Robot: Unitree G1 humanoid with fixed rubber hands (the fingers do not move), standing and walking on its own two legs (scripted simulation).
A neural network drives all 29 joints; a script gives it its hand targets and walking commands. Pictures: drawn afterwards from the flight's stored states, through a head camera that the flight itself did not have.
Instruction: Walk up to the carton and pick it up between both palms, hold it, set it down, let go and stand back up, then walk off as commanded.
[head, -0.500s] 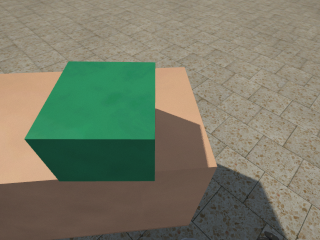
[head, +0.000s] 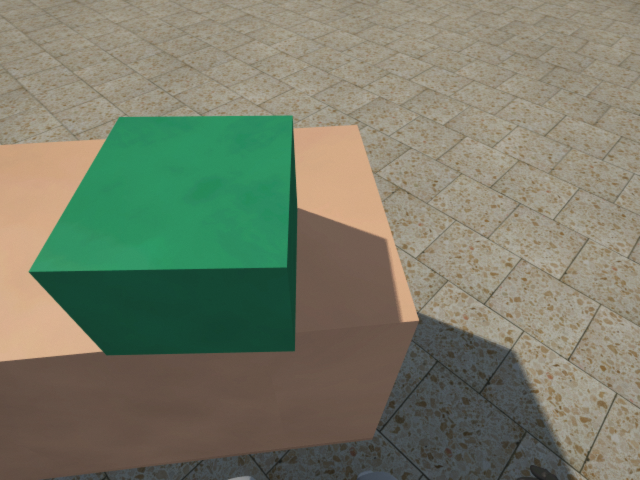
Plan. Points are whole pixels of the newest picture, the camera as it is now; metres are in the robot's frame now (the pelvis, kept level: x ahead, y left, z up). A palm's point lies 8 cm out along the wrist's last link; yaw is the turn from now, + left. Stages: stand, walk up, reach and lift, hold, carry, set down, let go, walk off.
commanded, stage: walk up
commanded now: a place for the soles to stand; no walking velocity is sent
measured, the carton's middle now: (203, 229) +0.47 +0.17 +0.04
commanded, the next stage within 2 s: none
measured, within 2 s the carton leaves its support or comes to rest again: neither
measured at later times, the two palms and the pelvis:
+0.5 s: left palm out of the picture +0.08 +0.31 -0.10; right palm out of the picture +0.09 -0.29 -0.10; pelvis +0.00 +0.01 +0.00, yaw -1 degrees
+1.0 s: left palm out of the picture +0.07 +0.31 -0.10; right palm out of the picture +0.06 -0.30 -0.10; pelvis -0.03 +0.01 +0.00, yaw -2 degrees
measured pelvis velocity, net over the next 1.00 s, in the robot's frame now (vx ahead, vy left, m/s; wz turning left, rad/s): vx -0.03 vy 0.01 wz -0.03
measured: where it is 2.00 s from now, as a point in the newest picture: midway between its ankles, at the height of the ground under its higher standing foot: outside the picture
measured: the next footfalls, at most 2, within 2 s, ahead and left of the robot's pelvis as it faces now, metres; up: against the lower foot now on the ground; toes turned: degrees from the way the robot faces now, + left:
right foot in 1.50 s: +0.00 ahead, -0.14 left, +0.00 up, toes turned +9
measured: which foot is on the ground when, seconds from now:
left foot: down 0.00-1.00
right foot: down 0.00-1.00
